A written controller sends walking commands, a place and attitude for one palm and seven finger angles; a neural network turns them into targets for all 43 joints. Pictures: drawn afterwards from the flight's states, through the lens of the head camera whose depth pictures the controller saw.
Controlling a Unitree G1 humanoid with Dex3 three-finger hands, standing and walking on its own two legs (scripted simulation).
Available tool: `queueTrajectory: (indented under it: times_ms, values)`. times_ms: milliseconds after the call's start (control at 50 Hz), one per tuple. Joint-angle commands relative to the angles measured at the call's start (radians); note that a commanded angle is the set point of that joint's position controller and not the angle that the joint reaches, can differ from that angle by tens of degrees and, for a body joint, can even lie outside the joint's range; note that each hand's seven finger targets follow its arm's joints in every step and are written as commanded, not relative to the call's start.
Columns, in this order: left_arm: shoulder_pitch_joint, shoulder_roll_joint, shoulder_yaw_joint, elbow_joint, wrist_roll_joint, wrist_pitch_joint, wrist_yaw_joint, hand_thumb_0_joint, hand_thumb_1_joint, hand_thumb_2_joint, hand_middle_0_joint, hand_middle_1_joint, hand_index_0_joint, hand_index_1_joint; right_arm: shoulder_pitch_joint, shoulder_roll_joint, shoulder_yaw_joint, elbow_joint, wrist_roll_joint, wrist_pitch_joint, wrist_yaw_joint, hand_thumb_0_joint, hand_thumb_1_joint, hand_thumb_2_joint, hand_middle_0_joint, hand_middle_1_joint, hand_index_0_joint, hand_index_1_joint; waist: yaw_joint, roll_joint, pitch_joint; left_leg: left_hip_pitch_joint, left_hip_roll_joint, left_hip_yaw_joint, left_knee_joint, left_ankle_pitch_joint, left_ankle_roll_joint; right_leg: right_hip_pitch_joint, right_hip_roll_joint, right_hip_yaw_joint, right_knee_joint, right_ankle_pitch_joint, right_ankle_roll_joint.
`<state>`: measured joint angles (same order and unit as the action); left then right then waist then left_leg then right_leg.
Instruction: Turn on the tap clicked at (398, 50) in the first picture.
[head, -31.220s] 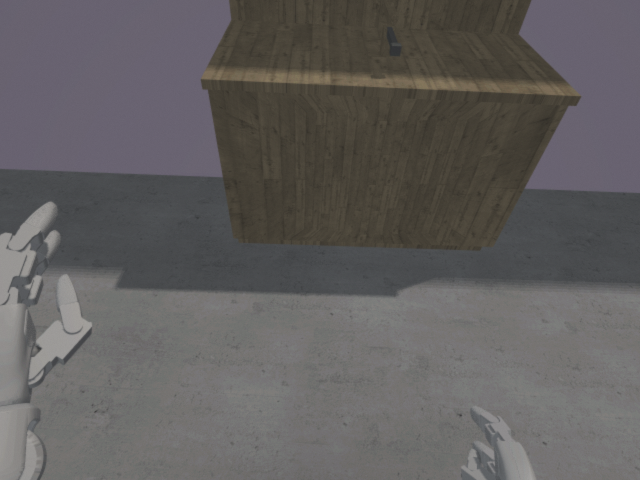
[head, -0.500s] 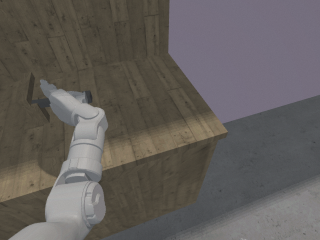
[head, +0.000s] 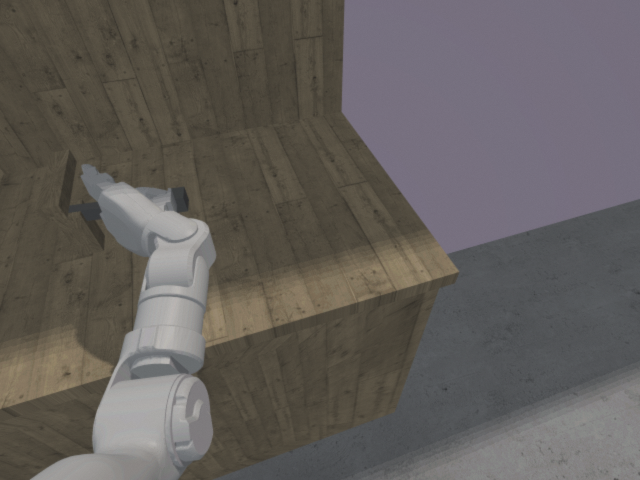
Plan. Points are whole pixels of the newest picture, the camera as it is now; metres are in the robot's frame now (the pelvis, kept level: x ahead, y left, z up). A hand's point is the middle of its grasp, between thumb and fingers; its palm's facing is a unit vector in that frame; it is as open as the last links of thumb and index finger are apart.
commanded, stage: draw the hand back beside the body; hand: left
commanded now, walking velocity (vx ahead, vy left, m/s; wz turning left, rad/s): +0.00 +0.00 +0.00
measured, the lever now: (178, 199) +0.51 +0.24 +0.07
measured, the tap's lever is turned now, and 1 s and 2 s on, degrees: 82 82 82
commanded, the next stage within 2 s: step back with the hand held close in 1.56 s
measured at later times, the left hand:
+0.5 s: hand (130, 261) +0.32 +0.23 +0.15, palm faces +0.36 -0.91 -0.22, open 7.7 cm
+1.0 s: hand (65, 309) +0.24 +0.25 +0.17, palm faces +0.32 -0.91 -0.25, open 7.5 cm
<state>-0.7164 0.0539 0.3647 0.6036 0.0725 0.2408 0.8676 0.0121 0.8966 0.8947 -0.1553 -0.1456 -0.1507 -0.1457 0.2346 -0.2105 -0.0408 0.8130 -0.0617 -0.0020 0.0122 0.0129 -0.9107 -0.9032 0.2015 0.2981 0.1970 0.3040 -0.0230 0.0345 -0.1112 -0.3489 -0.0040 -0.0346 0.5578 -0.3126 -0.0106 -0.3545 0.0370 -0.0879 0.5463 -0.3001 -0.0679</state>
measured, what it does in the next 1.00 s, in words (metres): stands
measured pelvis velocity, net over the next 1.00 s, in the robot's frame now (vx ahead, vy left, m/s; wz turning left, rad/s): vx -0.02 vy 0.03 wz -0.05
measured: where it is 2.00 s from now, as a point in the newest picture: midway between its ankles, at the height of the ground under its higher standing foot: outside the picture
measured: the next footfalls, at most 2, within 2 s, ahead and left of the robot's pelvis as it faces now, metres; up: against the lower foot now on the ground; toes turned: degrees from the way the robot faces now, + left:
none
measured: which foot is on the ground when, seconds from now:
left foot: down 0.00-1.00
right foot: down 0.00-1.00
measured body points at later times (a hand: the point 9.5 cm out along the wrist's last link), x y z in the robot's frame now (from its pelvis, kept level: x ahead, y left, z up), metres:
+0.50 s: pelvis -0.01 +0.00 +0.01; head -0.04 -0.02 +0.46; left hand +0.30 +0.27 +0.16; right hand +0.12 -0.26 -0.09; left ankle -0.02 +0.13 -0.73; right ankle -0.01 -0.07 -0.73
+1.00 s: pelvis -0.02 +0.03 +0.02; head -0.05 +0.01 +0.47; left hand +0.22 +0.30 +0.19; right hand +0.15 -0.19 -0.08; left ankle -0.02 +0.13 -0.73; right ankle -0.01 -0.07 -0.73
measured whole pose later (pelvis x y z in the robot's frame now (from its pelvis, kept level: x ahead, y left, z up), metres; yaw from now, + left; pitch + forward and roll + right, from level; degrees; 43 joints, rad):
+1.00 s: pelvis -0.02 +0.03 +0.02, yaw -3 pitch -7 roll +0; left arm 0.15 0.31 0.21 -0.14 -0.08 -0.10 0.10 0.01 0.89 0.89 -0.20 -0.26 -0.19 -0.26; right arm 0.18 -0.21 0.03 0.66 0.00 -0.04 -0.04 0.02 -0.91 -0.90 0.20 0.30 0.20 0.30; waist 0.05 0.06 0.05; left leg -0.01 -0.02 0.02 0.32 -0.20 0.03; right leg -0.02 0.03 -0.03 0.30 -0.16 -0.03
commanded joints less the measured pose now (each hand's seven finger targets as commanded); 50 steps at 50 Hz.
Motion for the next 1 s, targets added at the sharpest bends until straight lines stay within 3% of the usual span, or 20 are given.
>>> queueTrajectory:
  times_ms: [0,60,80,120,160,200,240,260,280,320,340,380,400,460,540,600,700,760,900,980]
  values:
    - [-0.539,0.121,-0.092,-0.234,0.042,-0.070,-0.003,0.000,0.900,0.900,-0.150,-0.150,-0.150,-0.150,-0.081,-0.114,-0.032,-0.108,0.000,-0.060,-0.012,0.000,-0.900,-0.900,0.200,0.300,0.200,0.300,-0.015,-0.029,-0.260,0.075,-0.008,0.035,-0.031,0.319,0.012,0.140,-0.035,0.032,-0.066,0.301,0.044]
    - [-0.545,0.171,-0.050,-0.200,0.035,-0.068,-0.001,0.000,0.900,0.900,-0.150,-0.150,-0.150,-0.150,-0.092,-0.117,-0.030,-0.099,0.000,-0.056,-0.023,0.000,-0.900,-0.900,0.200,0.300,0.200,0.300,-0.009,-0.038,-0.268,0.050,-0.015,0.033,-0.037,0.269,0.014,0.152,-0.040,0.040,-0.077,0.263,0.048]
    - [-0.479,0.120,-0.246,-0.282,0.072,-0.077,-0.168,0.000,0.900,0.900,-0.151,-0.153,-0.151,-0.153,-0.077,-0.140,-0.029,-0.119,0.009,-0.027,-0.043,0.000,-0.900,-0.900,0.200,0.300,0.200,0.300,-0.043,-0.066,-0.291,0.105,-0.017,0.052,-0.029,0.312,0.033,0.179,-0.037,0.068,-0.048,0.370,0.038]
    - [-0.438,0.229,-0.156,-0.323,0.040,-0.102,-0.280,0.000,0.900,0.900,-0.153,-0.159,-0.153,-0.159,-0.056,-0.135,-0.030,-0.155,0.025,-0.020,-0.073,0.000,-0.900,-0.900,0.200,0.300,0.200,0.300,-0.009,-0.048,-0.362,0.138,-0.024,0.063,-0.035,0.375,0.049,0.264,-0.042,0.080,-0.046,0.511,0.043]
    - [-0.308,0.264,-0.131,-0.359,0.005,-0.118,-0.377,0.000,0.900,0.900,-0.155,-0.165,-0.155,-0.165,-0.060,-0.128,-0.020,-0.179,0.040,-0.002,-0.091,0.000,-0.900,-0.900,0.200,0.300,0.200,0.300,0.022,-0.047,-0.358,0.148,-0.021,0.053,-0.052,0.407,0.046,0.310,-0.038,0.079,-0.045,0.566,0.041]
    - [-0.126,0.258,-0.123,-0.376,-0.066,-0.143,-0.492,0.000,0.900,0.900,-0.157,-0.171,-0.157,-0.171,-0.060,-0.121,-0.008,-0.213,0.056,0.009,-0.102,0.000,-0.900,-0.900,0.200,0.300,0.200,0.300,0.046,-0.119,-0.319,0.143,-0.013,0.055,-0.076,0.418,0.048,0.366,-0.042,0.087,-0.057,0.658,0.055]
    - [0.015,0.322,-0.020,-0.395,-0.136,-0.125,-0.526,0.000,0.900,0.900,-0.159,-0.177,-0.159,-0.177,-0.094,-0.115,0.007,-0.246,0.077,0.020,-0.116,0.000,-0.900,-0.900,0.200,0.300,0.200,0.300,0.088,-0.170,-0.258,0.106,-0.010,0.064,-0.109,0.354,0.046,0.415,-0.055,0.106,-0.092,0.662,0.077]
    - [0.073,0.360,0.035,-0.412,-0.153,-0.109,-0.522,0.000,0.900,0.900,-0.160,-0.180,-0.160,-0.180,-0.124,-0.110,0.013,-0.254,0.084,0.029,-0.120,0.000,-0.900,-0.900,0.200,0.300,0.200,0.300,0.116,-0.139,-0.233,0.108,-0.010,0.064,-0.127,0.333,0.043,0.425,-0.055,0.106,-0.105,0.611,0.074]
    - [0.213,0.526,0.005,-0.355,-0.125,-0.164,-0.601,0.000,0.900,0.900,-0.161,-0.183,-0.161,-0.183,-0.079,-0.122,0.013,-0.244,0.081,0.024,-0.095,0.000,-0.900,-0.900,0.200,0.300,0.200,0.300,0.060,-0.139,-0.151,0.131,0.009,0.068,-0.171,0.293,0.048,0.438,-0.080,0.122,-0.119,0.620,0.088]
    - [0.234,0.543,0.023,-0.439,-0.152,-0.228,-0.666,0.000,0.900,0.900,-0.163,-0.189,-0.163,-0.189,-0.119,-0.116,0.016,-0.282,0.092,0.017,-0.088,0.000,-0.900,-0.900,0.200,0.300,0.200,0.300,0.077,-0.153,-0.106,0.122,0.006,0.075,-0.181,0.276,0.056,0.444,-0.078,0.135,-0.137,0.587,0.089]
    - [0.201,0.534,-0.004,-0.518,-0.155,-0.255,-0.688,0.000,0.900,0.900,-0.164,-0.192,-0.164,-0.192,-0.140,-0.115,0.017,-0.294,0.095,0.010,-0.087,0.000,-0.900,-0.900,0.200,0.300,0.200,0.300,0.070,-0.100,-0.099,0.152,0.005,0.078,-0.189,0.277,0.056,0.436,-0.078,0.142,-0.154,0.573,0.086]
    - [0.119,0.525,-0.045,-0.702,-0.150,-0.313,-0.715,0.000,0.900,0.900,-0.166,-0.198,-0.166,-0.198,-0.168,-0.113,0.016,-0.314,0.095,-0.023,-0.081,0.000,-0.900,-0.900,0.200,0.300,0.200,0.300,0.055,0.092,-0.097,0.237,-0.002,0.083,-0.200,0.296,0.053,0.381,-0.058,0.130,-0.189,0.468,0.059]
    - [0.131,0.508,-0.063,-0.745,-0.152,-0.332,-0.720,0.000,0.900,0.900,-0.167,-0.201,-0.167,-0.201,-0.176,-0.117,0.014,-0.320,0.093,-0.043,-0.078,0.000,-0.900,-0.900,0.200,0.300,0.200,0.300,0.050,0.117,-0.087,0.266,0.000,0.081,-0.201,0.296,0.052,0.351,-0.050,0.127,-0.207,0.429,0.051]
    - [0.100,0.416,-0.181,-0.804,-0.151,-0.367,-0.734,0.000,0.900,0.900,-0.170,-0.210,-0.170,-0.210,-0.191,-0.124,0.012,-0.316,0.090,-0.090,-0.078,0.000,-0.900,-0.900,0.200,0.300,0.200,0.300,0.018,0.083,-0.044,0.322,-0.002,0.074,-0.208,0.252,0.057,0.270,-0.032,0.123,-0.253,0.318,0.048]
    - [0.176,0.348,-0.251,-0.672,-0.149,-0.387,-0.733,0.000,0.900,0.900,-0.174,-0.222,-0.174,-0.222,-0.182,-0.135,0.012,-0.283,0.089,-0.109,-0.088,0.000,-0.900,-0.900,0.200,0.300,0.200,0.300,0.002,-0.097,0.045,0.308,-0.007,0.058,-0.235,0.101,0.069,0.198,-0.027,0.115,-0.304,0.096,0.056]
    - [0.261,0.374,-0.214,-0.637,-0.149,-0.396,-0.736,0.000,0.900,0.900,-0.177,-0.231,-0.177,-0.231,-0.194,-0.133,0.015,-0.272,0.090,-0.097,-0.090,0.000,-0.900,-0.900,0.200,0.300,0.200,0.300,0.022,-0.066,0.041,0.298,-0.017,0.052,-0.255,0.060,0.066,0.218,-0.032,0.110,-0.313,0.043,0.050]
    - [0.444,0.461,-0.082,-0.751,-0.156,-0.415,-0.747,0.000,0.900,0.900,-0.182,-0.246,-0.182,-0.246,-0.218,-0.119,0.029,-0.297,0.078,-0.077,-0.083,0.000,-0.900,-0.900,0.200,0.300,0.200,0.300,0.074,0.006,-0.049,0.311,-0.008,0.040,-0.282,0.189,0.050,0.360,-0.032,0.093,-0.277,0.205,0.032]
    - [0.514,0.505,-0.021,-0.845,-0.161,-0.417,-0.755,0.000,0.900,0.900,-0.185,-0.255,-0.185,-0.255,-0.228,-0.114,0.029,-0.314,0.074,-0.071,-0.078,0.000,-0.900,-0.900,0.200,0.300,0.200,0.300,0.084,0.035,-0.031,0.308,-0.002,0.034,-0.289,0.238,0.040,0.380,-0.027,0.089,-0.278,0.248,0.027]
    - [0.616,0.413,-0.093,-0.964,-0.153,-0.411,-0.771,0.000,0.900,0.900,-0.192,-0.276,-0.192,-0.276,-0.220,-0.108,0.030,-0.329,0.066,-0.090,-0.067,0.000,-0.900,-0.900,0.200,0.300,0.200,0.300,0.068,0.078,0.055,0.325,0.018,0.017,-0.298,0.253,0.027,0.327,-0.018,0.082,-0.287,0.226,0.020]
    - [0.720,0.388,-0.109,-1.002,-0.153,-0.414,-0.774,0.000,0.900,0.900,-0.196,-0.288,-0.196,-0.288,-0.210,-0.119,0.021,-0.326,0.064,-0.102,-0.063,0.000,-0.900,-0.900,0.200,0.300,0.200,0.300,0.068,0.013,0.054,0.337,0.024,0.007,-0.298,0.272,0.025,0.325,-0.014,0.076,-0.282,0.232,0.022]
